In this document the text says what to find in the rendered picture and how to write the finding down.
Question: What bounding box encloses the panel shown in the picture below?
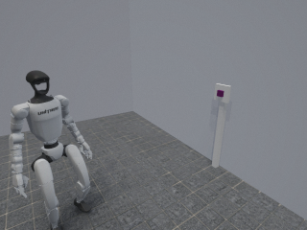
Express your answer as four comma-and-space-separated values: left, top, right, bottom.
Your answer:
211, 83, 231, 168

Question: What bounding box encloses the button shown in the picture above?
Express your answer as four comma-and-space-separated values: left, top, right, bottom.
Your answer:
217, 90, 224, 97

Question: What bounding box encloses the right robot forearm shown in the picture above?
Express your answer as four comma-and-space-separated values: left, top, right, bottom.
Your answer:
9, 135, 24, 174

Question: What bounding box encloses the robot left hand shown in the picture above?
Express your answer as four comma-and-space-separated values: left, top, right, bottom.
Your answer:
79, 141, 92, 160

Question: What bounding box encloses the robot left thigh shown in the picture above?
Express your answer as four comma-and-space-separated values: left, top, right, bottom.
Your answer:
63, 144, 90, 191

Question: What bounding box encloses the left robot upper arm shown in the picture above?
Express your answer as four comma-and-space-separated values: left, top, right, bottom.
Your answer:
54, 95, 73, 126

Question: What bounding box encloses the left robot forearm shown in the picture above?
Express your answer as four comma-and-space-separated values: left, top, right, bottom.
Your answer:
67, 120, 84, 144

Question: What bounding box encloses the robot left foot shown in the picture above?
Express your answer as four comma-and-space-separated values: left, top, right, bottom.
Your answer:
74, 198, 91, 213

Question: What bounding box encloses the right robot upper arm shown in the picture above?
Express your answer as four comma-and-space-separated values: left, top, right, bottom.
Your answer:
10, 103, 30, 144

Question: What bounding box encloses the robot right hand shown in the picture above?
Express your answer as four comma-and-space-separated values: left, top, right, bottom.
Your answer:
12, 173, 29, 198

